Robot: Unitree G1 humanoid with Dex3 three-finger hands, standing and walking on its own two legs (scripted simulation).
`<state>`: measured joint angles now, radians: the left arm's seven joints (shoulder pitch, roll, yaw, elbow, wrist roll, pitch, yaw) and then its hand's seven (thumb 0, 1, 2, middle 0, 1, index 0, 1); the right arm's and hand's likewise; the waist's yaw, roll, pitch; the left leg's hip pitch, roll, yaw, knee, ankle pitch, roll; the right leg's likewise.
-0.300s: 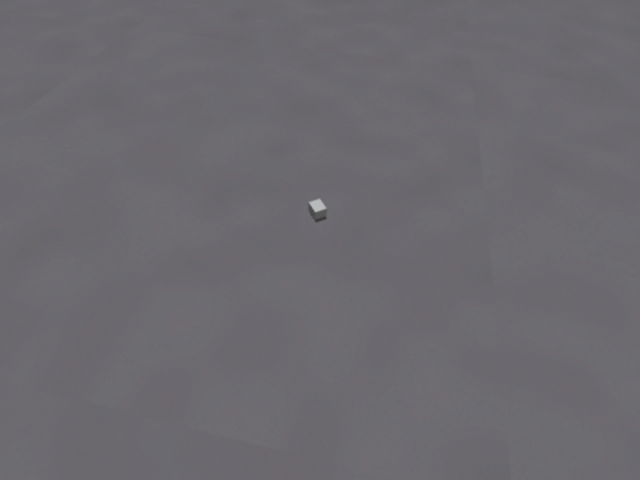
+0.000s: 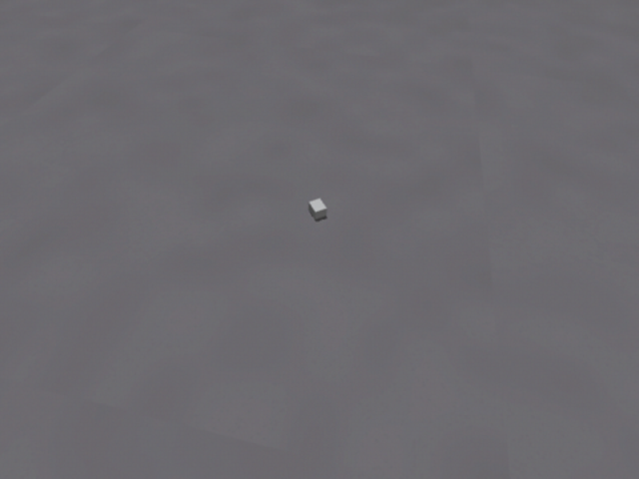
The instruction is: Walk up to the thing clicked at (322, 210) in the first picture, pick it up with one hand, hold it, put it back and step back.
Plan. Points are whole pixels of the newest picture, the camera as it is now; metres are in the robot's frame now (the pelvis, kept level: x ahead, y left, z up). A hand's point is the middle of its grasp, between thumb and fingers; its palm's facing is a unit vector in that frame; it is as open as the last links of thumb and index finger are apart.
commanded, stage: stand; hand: left
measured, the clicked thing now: (317, 208) +1.27 -0.03 -0.76
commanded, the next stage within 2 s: walk up in 0.82 s
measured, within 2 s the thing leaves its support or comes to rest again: neither
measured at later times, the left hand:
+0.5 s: hand out of the picture +0.07 +0.25 -0.16, palm faces -0.02 -0.94 -0.33, open 7.4 cm
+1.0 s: hand out of the picture +0.11 +0.26 -0.15, palm faces +0.04 -0.94 -0.35, open 7.4 cm
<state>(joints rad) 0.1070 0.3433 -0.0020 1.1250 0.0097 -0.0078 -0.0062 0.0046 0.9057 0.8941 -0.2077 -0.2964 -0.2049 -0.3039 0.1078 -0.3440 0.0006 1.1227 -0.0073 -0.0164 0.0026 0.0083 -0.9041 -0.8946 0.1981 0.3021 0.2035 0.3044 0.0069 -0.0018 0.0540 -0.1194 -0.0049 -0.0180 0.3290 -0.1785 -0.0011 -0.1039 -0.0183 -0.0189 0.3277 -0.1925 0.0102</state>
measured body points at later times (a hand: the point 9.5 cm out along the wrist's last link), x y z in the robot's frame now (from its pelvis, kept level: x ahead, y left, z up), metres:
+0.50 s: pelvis +0.00 +0.00 +0.00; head +0.02 +0.00 +0.45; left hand +0.08 +0.30 -0.13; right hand +0.08 -0.30 -0.13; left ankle +0.00 +0.12 -0.75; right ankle -0.01 -0.12 -0.75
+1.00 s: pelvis +0.03 -0.03 -0.01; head +0.04 -0.01 +0.44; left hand +0.11 +0.31 -0.13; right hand +0.07 -0.35 -0.12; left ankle +0.00 +0.12 -0.75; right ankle +0.03 -0.17 -0.71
